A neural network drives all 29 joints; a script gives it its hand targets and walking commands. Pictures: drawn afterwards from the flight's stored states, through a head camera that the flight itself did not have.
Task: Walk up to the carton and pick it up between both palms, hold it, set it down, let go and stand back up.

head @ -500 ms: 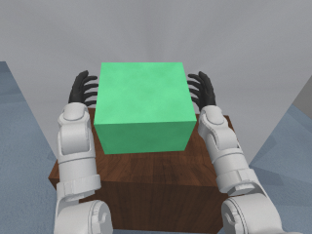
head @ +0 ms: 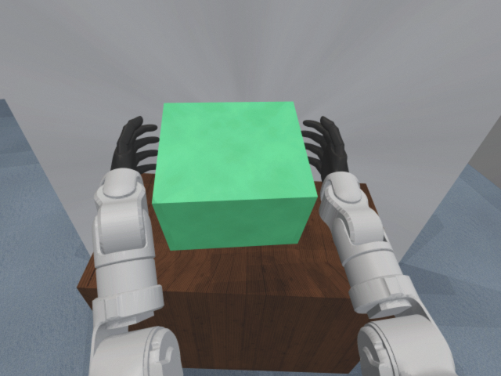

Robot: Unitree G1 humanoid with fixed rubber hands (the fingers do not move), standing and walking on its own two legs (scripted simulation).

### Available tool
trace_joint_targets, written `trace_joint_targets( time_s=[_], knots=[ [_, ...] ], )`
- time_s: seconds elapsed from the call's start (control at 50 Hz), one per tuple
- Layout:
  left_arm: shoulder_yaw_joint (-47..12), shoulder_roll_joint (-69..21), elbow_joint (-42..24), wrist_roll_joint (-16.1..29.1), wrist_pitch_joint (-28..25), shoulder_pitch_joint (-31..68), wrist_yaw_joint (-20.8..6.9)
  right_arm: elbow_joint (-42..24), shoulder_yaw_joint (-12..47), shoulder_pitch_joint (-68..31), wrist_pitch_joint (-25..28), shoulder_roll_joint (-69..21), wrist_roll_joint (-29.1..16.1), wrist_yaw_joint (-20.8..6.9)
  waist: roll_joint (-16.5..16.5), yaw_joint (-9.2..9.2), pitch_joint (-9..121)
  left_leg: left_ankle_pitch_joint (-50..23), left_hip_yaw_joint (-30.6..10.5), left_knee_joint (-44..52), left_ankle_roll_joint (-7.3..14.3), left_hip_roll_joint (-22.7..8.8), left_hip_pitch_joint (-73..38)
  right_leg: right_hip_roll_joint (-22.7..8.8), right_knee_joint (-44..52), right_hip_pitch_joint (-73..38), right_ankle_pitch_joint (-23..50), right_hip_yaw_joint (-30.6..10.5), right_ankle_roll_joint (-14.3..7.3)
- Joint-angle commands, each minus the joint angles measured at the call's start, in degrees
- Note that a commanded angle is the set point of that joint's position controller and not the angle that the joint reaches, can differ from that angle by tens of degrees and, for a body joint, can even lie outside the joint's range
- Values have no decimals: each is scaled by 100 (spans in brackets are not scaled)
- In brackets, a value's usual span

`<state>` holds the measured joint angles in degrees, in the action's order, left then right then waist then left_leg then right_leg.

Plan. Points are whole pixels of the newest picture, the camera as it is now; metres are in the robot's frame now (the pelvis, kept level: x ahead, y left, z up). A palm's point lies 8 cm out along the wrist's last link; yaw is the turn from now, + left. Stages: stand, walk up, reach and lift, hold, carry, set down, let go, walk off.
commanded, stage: hold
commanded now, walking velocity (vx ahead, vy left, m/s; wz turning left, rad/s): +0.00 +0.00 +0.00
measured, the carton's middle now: (232, 175) +0.40 +0.01 +0.14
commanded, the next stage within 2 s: set down in 0.34 s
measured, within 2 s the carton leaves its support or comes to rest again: neither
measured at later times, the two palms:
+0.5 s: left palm (124, 168) +0.35 +0.16 +0.20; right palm (335, 160) +0.35 -0.15 +0.20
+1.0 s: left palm (141, 193) +0.38 +0.16 +0.13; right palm (325, 179) +0.37 -0.15 +0.15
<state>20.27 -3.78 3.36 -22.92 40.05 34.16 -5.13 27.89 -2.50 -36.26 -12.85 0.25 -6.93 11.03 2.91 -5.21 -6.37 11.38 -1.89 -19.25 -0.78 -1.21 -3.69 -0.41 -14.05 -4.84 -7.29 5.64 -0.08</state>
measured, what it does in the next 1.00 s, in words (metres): stands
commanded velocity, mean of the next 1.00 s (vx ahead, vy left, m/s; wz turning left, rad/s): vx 0.00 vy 0.00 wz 0.00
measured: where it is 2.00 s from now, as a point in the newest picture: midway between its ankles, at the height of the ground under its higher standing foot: outside the picture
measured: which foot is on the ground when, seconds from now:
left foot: down 0.00-1.00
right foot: down 0.00-1.00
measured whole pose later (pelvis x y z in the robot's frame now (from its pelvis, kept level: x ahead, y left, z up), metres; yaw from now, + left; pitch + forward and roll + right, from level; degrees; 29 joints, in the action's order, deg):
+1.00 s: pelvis +0.02 +0.00 +0.00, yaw +0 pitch -9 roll -1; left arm 18.2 -5.5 13.4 -22.2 22.4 26.4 -2.0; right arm 33.8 -8.0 -29.0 11.7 -3.6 3.0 7.8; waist 2.8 -3.8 -5.9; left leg 11.8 -2.2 -16.9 -0.7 -0.8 -4.3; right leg -0.9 -13.7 -4.8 -8.9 6.1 0.2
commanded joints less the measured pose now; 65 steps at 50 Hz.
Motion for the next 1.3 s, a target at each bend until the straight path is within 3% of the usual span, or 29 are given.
trace_joint_targets(
  time_s=[0.0,0.12,0.22,0.24,0.28,0.32,0.34,0.38,0.42,0.5,0.56,0.66,0.74,0.8,0.92,0.98,1.02,1.12,1.16,1.2,1.22,1.28],
  knots=[
    [-2501,-2404,-361,863,-240,2978,-790,-1326,1984,-3415,264,-2673,-220,-610,-291,-31,1889,-1556,540,290,-119,424,302,298,-37,-1002,1074,167,162],
    [-2510,-2455,-259,876,-224,3226,-789,-1253,1812,-3647,274,-2665,-207,-684,-544,-44,1894,-1476,514,356,-153,348,356,314,-28,-875,664,195,96],
    [-2387,-2482,-47,849,-247,3221,-767,-981,1635,-3632,290,-2601,-53,-717,-453,-91,1781,-1063,491,463,-112,341,469,289,-24,-854,462,189,82],
    [-2296,-2393,55,775,-236,3245,-789,-905,1600,-3625,287,-2636,-35,-719,-404,-11,1740,-995,525,500,-79,338,535,293,-9,-840,396,207,105],
    [-2274,-2433,-3,757,-242,3161,-814,-938,1636,-3569,295,-2671,-72,-713,-435,1,1785,-1242,547,443,-85,357,512,282,-31,-934,669,196,105],
    [-2221,-2379,84,747,-207,3022,-843,-1095,1710,-3612,295,-2629,-116,-669,-258,-37,1846,-1420,548,375,-85,384,375,278,-23,-1013,923,177,153],
    [-2650,-2567,-413,887,-289,2728,-872,-1814,1817,-3579,435,-2707,-180,-656,-324,-44,2516,-1617,493,329,-77,367,217,285,-71,-1218,1224,153,208],
    [-2906,-2671,-508,1059,-386,2815,-833,-2020,2078,-3744,543,-2725,-208,-617,-311,-86,2801,-2089,444,217,-115,376,101,313,-139,-1322,1688,180,210],
    [-2770,-2504,-390,948,-494,2692,-834,-1735,2002,-3493,595,-2679,-86,-608,-269,-55,2308,-1848,460,275,-73,393,204,246,-66,-1167,1533,170,196],
    [-2395,-2336,-62,590,-668,2743,-991,-1229,1552,-3281,815,-2565,332,-739,-316,-14,1472,-455,597,722,44,344,727,108,74,-984,323,230,130],
    [-2279,-2291,-39,462,-993,2631,-1014,-1116,1406,-3056,1205,-2519,562,-831,-369,65,1393,-767,646,691,-11,312,624,125,49,-1015,426,322,136],
    [-2067,-2182,127,305,-1422,2508,-1061,-592,1045,-2548,1680,-2313,1059,-951,-280,8,1005,-211,728,920,20,260,630,70,168,-853,-150,441,107],
    [-2398,-2322,-17,489,-1848,2575,-912,-456,1032,-2341,2106,-2435,1193,-997,-454,2,1336,-713,702,744,-102,222,427,96,54,-775,184,474,44],
    [-2809,-2468,-14,700,-2165,2705,-688,-281,1230,-2337,2402,-2468,1172,-991,-549,-33,1976,-1629,633,468,-248,189,91,170,-74,-810,897,519,60],
    [-2888,-2536,147,694,-2412,2427,-542,-179,1502,-2221,2614,-2617,1173,-887,-339,95,2126,-1911,592,417,-184,234,216,127,-149,-1134,1596,383,155],
    [-3011,-2558,27,734,-2488,2340,-475,-323,1724,-2209,2698,-2641,1012,-862,-316,103,2363,-2432,553,260,-221,249,129,144,-254,-1313,2236,323,183],
    [-2954,-2600,74,672,-2516,2235,-446,-378,1847,-2248,2714,-2699,951,-821,-294,232,2406,-2604,520,229,-216,274,207,143,-287,-1384,2479,300,227],
    [-2877,-2532,26,585,-2510,2011,-476,-248,1931,-1876,2664,-2738,925,-753,-231,187,2172,-2639,521,227,-166,319,357,78,-343,-1547,3033,169,284],
    [-2755,-2489,196,523,-2421,1846,-529,-106,1777,-1725,2593,-2590,1006,-729,-186,134,1879,-2385,517,328,-144,290,461,48,-290,-1613,2831,174,290],
    [-2750,-2519,209,497,-2389,1895,-566,-62,1624,-1723,2579,-2530,980,-722,-388,130,1717,-2168,561,377,-193,283,452,63,-207,-1455,2436,196,243],
    [-2750,-2535,211,522,-2404,1942,-557,-96,1611,-1781,2583,-2554,1032,-739,-301,115,1810,-2126,571,393,-170,265,383,78,-182,-1360,2289,241,250],
    [-2929,-2704,184,635,-2549,2123,-476,-122,1521,-1875,2743,-2511,1038,-782,-470,59,2030,-2637,541,215,-306,206,143,141,-184,-1128,2262,310,166]
  ],
)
